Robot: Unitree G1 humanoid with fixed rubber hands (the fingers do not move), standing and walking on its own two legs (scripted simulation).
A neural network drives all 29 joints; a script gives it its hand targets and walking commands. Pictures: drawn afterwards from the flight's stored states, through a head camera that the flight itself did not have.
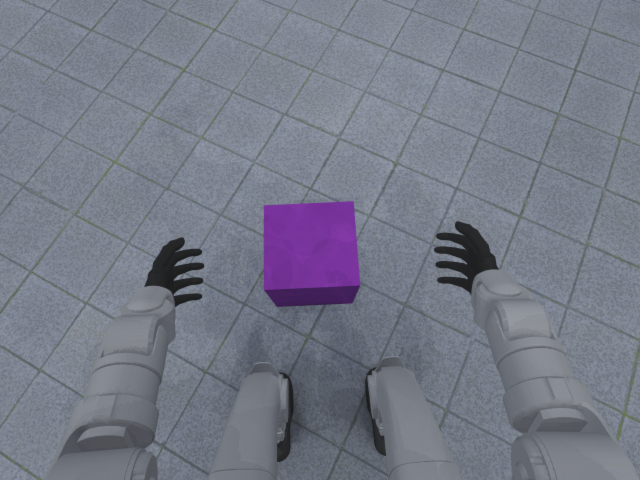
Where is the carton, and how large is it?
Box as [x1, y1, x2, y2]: [264, 201, 359, 306]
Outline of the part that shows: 353,201 264,205 264,290 277,306 352,302 359,286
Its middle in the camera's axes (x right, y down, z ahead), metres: -0.02 +0.05 +0.99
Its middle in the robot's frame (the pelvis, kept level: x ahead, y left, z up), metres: +0.51 +0.03 -0.56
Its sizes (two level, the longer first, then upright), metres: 0.210 0.200 0.250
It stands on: the floor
